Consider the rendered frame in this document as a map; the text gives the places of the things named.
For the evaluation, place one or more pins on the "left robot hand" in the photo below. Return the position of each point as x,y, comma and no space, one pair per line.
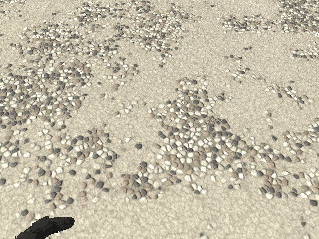
46,226

